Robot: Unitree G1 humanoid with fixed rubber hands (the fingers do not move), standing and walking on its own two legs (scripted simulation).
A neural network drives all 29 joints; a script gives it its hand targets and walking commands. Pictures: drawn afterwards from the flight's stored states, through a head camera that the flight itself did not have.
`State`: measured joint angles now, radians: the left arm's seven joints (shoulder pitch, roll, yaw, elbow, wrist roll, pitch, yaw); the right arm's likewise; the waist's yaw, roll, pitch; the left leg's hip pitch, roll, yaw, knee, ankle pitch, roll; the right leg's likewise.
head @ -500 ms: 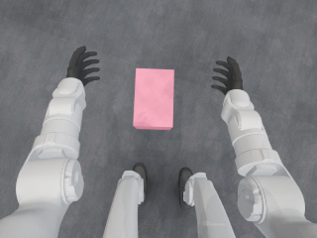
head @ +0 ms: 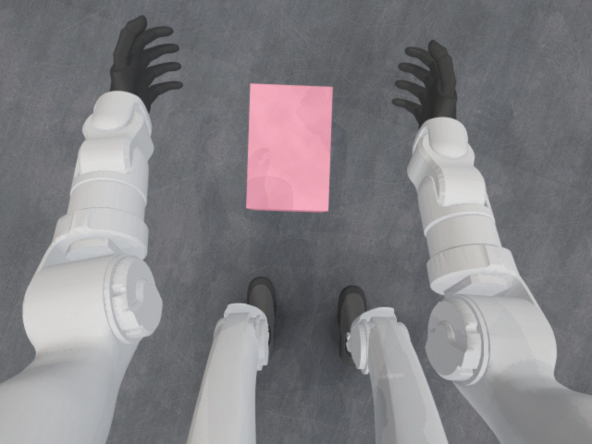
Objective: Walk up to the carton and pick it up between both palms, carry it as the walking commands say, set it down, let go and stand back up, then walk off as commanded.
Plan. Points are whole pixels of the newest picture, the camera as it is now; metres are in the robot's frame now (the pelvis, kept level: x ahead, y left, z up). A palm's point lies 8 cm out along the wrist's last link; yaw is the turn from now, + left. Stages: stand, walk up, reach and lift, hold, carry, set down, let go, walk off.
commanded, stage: reach and lift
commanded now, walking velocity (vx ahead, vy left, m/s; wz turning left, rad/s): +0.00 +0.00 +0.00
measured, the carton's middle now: (289, 155) +0.52 +0.05 -0.55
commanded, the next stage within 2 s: none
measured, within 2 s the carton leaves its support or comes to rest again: neither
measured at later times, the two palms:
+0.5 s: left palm (180, 126) +0.52 +0.22 -0.29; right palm (393, 140) +0.51 -0.13 -0.29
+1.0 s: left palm (204, 145) +0.52 +0.21 -0.42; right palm (370, 156) +0.50 -0.12 -0.42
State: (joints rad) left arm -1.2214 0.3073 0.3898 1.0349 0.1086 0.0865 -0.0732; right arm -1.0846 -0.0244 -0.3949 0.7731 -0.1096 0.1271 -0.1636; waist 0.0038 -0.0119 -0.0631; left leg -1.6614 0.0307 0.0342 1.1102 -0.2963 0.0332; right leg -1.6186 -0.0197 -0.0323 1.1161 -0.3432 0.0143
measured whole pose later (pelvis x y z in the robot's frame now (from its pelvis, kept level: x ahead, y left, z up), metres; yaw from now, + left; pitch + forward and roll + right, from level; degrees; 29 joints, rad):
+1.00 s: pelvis -0.05 +0.00 -0.25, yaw -2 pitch +38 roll -4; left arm -1.61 0.47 0.03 1.25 -0.21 0.06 0.06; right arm -1.50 -0.23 -0.15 1.09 0.19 0.08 -0.19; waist 0.02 -0.04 0.38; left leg -2.26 0.06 0.00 2.11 -0.52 0.06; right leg -2.18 -0.01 -0.03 2.11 -0.59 0.03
